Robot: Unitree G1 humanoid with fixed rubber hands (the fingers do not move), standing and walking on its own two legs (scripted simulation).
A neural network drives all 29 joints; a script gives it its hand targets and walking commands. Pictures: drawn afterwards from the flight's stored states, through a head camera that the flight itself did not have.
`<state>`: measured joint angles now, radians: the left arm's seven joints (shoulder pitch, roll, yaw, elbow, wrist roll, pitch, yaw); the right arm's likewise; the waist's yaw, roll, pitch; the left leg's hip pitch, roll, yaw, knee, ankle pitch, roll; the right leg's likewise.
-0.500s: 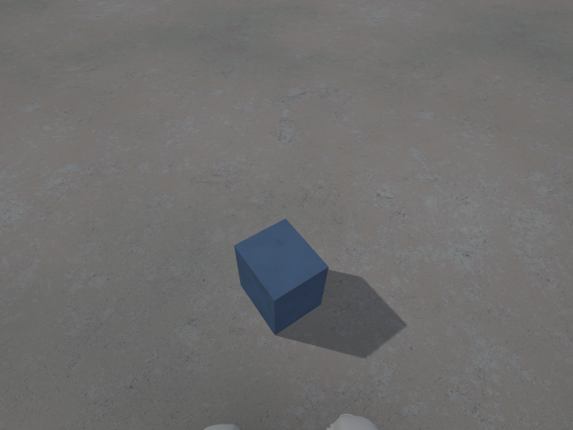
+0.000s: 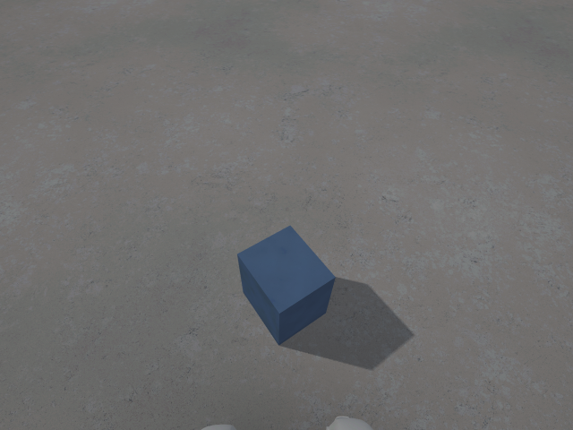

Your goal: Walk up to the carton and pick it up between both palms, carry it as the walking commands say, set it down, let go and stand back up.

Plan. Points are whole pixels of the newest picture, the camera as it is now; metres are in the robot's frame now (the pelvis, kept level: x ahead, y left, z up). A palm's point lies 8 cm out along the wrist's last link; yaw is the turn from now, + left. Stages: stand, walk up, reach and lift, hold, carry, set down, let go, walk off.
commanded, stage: walk up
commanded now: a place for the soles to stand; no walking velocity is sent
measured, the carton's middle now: (284, 285) +0.64 +0.00 -0.61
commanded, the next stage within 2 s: none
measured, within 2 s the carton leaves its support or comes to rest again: neither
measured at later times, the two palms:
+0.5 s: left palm out of the picture +0.07 +0.32 -0.09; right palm out of the picture +0.05 -0.30 -0.10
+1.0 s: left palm out of the picture +0.09 +0.34 -0.09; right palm out of the picture +0.07 -0.29 -0.10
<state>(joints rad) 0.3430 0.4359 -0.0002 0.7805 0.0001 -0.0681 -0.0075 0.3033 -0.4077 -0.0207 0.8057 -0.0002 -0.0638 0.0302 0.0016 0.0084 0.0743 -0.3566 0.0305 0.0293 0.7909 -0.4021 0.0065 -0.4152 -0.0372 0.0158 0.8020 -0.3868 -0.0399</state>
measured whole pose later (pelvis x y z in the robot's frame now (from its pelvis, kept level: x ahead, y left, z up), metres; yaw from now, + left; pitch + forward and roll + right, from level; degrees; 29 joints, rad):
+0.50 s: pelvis +0.01 +0.01 +0.00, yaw -3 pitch -3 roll +0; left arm 0.34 0.43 0.00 0.79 0.00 -0.06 -0.01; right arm 0.30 -0.40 -0.02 0.83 0.00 -0.04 0.02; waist 0.00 0.00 0.08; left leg -0.37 0.04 0.06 0.83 -0.42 0.02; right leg -0.40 -0.04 0.03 0.77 -0.32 0.00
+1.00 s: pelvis +0.03 +0.03 +0.00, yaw -2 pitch -2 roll +0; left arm 0.33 0.42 0.00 0.79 0.00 -0.05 -0.01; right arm 0.30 -0.40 -0.02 0.84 0.00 -0.06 0.02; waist 0.00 0.01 0.09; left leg -0.37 0.01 0.05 0.79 -0.43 0.06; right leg -0.40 -0.07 0.03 0.79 -0.36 0.03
